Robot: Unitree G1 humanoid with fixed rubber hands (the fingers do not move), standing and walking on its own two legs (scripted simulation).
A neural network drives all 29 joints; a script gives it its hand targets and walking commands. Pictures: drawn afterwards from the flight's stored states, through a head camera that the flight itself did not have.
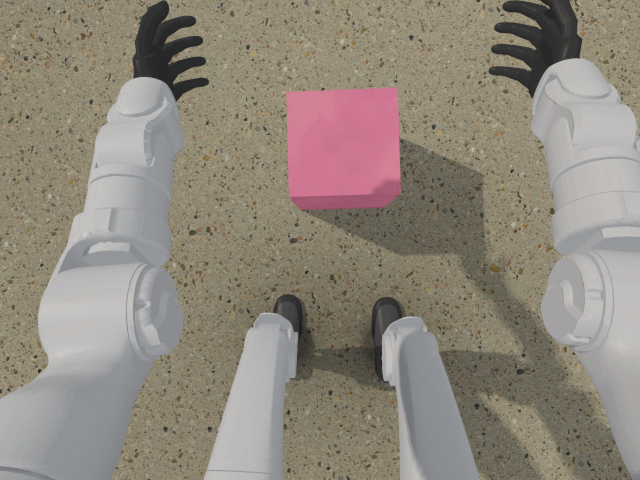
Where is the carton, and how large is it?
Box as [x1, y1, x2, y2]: [286, 87, 400, 209]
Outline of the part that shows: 397,87 286,92 289,197 300,209 383,207 400,193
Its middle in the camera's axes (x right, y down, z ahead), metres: +0.05 -0.18 +0.85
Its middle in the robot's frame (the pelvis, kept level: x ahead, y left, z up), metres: +0.55 +0.00 -0.53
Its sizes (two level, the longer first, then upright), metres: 0.210 0.200 0.250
